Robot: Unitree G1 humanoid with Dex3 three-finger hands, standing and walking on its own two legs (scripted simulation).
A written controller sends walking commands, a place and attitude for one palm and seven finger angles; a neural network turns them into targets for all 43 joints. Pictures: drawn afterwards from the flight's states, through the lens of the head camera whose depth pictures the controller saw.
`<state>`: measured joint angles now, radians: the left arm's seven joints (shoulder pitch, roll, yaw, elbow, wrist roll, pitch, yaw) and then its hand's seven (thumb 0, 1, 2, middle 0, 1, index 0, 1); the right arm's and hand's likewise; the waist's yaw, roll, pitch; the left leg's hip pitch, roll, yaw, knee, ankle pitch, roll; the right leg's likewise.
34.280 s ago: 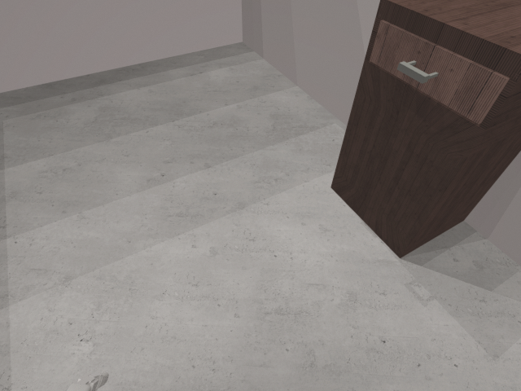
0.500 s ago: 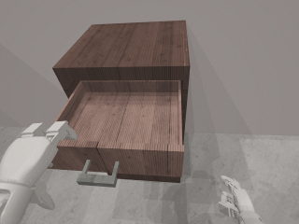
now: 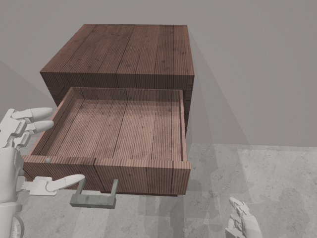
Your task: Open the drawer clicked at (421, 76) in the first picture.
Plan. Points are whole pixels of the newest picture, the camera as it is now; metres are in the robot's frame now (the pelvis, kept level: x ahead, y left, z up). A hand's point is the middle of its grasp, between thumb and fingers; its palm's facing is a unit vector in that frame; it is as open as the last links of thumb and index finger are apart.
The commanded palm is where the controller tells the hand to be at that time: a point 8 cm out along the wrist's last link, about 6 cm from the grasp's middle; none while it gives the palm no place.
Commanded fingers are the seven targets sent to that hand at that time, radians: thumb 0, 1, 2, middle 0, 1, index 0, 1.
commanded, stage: draw the hand back to the body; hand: left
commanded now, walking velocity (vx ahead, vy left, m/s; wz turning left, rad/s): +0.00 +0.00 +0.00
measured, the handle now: (96, 192) +0.22 +0.18 +0.01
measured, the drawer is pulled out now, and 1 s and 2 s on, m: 0.30 0.30 0.30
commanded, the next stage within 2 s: step back with the hand held close in 0.64 s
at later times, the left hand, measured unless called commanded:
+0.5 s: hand (52, 163) +0.19 +0.21 +0.19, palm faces +0.41 -0.81 -0.41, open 8.2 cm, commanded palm +0.14 +0.26 +0.21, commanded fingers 0.00 0.90 0.90 -0.20 -0.30 -0.20 -0.30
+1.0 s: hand (52, 173) +0.18 +0.21 +0.17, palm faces +0.31 -0.81 -0.50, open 7.4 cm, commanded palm +0.11 +0.27 +0.21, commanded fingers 0.00 0.90 0.90 -0.20 -0.30 -0.20 -0.30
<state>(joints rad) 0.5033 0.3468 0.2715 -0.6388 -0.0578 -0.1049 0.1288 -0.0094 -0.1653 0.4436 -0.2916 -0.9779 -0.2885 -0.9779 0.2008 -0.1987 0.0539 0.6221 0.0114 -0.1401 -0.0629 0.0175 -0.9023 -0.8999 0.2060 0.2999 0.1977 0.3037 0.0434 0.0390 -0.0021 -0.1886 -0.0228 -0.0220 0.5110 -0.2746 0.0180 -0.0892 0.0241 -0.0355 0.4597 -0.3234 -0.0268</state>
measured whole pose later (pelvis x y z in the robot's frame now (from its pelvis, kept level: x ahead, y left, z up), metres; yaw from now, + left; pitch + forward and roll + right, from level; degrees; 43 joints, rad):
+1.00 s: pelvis -0.02 -0.02 +0.00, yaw +1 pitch +2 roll -1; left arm 0.60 0.38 0.37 -0.61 -0.07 -0.15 0.08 0.01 0.89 0.90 -0.21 -0.30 -0.21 -0.30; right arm 0.15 -0.24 -0.01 0.57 0.03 0.00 -0.06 0.02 -0.90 -0.90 0.21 0.30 0.20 0.30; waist -0.01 0.06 0.03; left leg -0.30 0.00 -0.04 0.50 -0.22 0.00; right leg -0.19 0.05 -0.07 0.44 -0.28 -0.05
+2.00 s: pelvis -0.19 -0.01 -0.01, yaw +1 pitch +2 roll -3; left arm 0.56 0.48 0.44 -0.74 -0.08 -0.27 0.07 0.01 0.88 0.90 -0.22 -0.30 -0.21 -0.30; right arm 0.13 -0.18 0.03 0.65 0.02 -0.12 -0.02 0.02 -0.90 -0.90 0.21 0.30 0.20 0.30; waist -0.02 0.02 0.06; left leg -0.65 0.03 -0.04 0.77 -0.29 -0.01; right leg -0.15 0.06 -0.08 0.51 -0.40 -0.03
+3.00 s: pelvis -0.27 -0.02 +0.00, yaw +3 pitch +0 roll -1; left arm 0.54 0.38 0.37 -0.53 -0.03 -0.21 0.15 0.01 0.88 0.90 -0.21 -0.30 -0.21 -0.30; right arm 0.19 -0.21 0.01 0.65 0.01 -0.11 -0.03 0.02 -0.90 -0.90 0.21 0.30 0.20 0.30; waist -0.01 0.01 0.00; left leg -0.27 0.02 0.00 0.53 -0.26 -0.01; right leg -0.26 0.01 -0.08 0.51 -0.24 -0.03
